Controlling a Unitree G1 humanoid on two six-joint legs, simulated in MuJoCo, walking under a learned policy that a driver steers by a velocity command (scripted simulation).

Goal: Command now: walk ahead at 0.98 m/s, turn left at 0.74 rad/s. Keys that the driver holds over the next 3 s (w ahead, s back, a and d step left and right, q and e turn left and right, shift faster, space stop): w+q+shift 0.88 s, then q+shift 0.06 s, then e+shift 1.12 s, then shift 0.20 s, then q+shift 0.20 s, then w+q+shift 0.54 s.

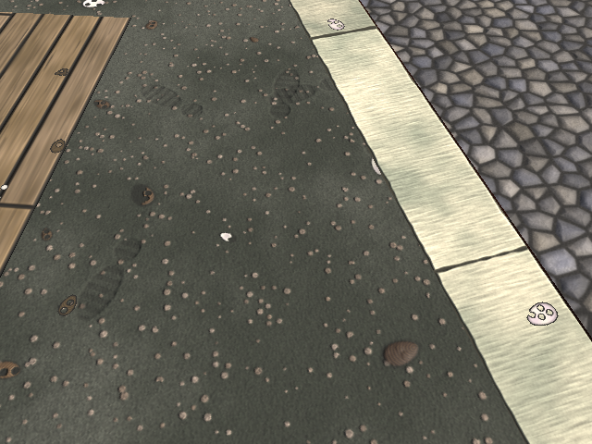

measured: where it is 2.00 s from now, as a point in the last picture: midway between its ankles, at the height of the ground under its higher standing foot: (138, 230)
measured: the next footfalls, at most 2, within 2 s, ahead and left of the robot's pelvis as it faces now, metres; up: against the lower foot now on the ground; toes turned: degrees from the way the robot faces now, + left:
left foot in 0.06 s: +0.26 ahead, +0.01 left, +0.00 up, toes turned +8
right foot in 0.48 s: +0.70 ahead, -0.08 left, +0.00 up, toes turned +31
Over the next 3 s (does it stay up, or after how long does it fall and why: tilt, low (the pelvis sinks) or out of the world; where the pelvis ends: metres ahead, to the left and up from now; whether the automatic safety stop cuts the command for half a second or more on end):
stays up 1.13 0.64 -0.01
